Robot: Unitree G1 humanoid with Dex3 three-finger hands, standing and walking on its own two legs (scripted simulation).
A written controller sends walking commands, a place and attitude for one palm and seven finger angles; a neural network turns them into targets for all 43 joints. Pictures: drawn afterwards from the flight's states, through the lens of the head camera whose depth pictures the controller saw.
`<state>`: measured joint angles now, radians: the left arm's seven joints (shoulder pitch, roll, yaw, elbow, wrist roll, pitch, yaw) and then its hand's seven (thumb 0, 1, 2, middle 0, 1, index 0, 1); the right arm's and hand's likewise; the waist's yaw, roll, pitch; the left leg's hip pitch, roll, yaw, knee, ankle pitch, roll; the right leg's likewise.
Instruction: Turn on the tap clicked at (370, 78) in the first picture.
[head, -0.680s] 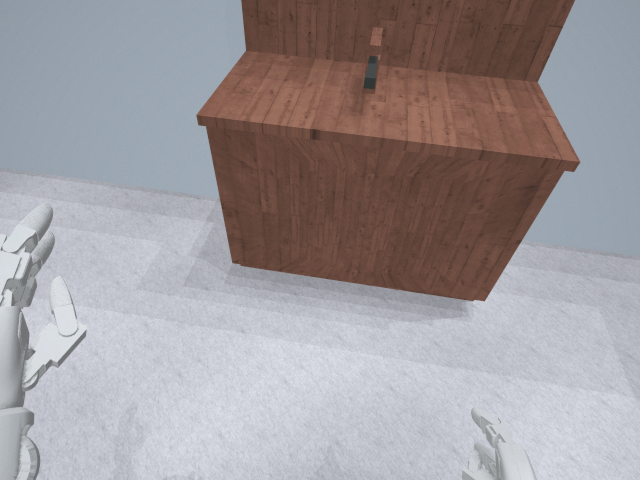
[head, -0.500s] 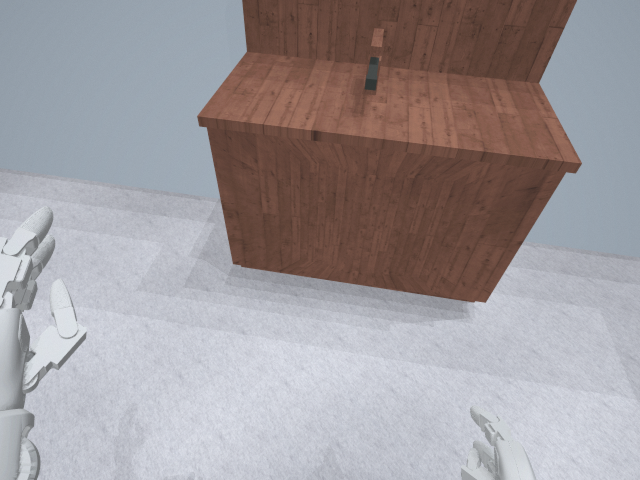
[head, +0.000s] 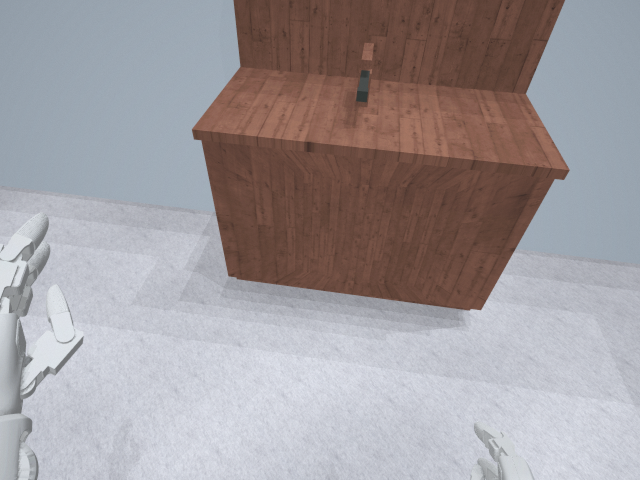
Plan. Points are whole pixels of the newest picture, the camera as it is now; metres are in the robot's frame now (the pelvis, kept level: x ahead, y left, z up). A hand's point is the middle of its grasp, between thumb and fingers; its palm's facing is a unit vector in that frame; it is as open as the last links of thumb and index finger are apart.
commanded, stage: walk to a spot facing it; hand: left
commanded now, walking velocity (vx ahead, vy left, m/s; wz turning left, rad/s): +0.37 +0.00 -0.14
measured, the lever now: (362, 94) +1.02 -0.04 +0.05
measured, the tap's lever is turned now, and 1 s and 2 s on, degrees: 0 0 0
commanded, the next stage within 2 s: turn to face it in 0.48 s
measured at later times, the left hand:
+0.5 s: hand (129, 238) +0.32 +0.24 +0.17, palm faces +0.42 -0.82 -0.39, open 7.4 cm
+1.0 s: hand (288, 180) +0.44 +0.08 +0.17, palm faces +0.14 -0.85 -0.50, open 7.4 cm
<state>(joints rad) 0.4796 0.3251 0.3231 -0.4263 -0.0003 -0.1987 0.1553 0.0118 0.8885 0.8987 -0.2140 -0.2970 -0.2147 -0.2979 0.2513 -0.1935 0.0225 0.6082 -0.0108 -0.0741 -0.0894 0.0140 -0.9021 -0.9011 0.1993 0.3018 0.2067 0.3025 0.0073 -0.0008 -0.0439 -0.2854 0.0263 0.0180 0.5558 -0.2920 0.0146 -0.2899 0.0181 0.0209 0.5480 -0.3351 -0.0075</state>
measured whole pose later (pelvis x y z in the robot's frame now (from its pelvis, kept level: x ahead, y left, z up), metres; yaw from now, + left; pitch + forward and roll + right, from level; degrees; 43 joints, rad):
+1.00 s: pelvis +0.17 -0.08 -0.01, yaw -14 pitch +0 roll +2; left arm 0.51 0.40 0.39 -0.56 -0.03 -0.24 0.14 0.01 0.88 0.90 -0.22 -0.30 -0.22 -0.30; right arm 0.12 -0.23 -0.03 0.59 -0.01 -0.04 -0.03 0.01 -0.91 -0.90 0.20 0.30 0.20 0.30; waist -0.02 -0.01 0.10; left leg -0.53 0.07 0.01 1.18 -0.37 -0.07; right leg -0.39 0.08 -0.09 0.54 -0.16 -0.15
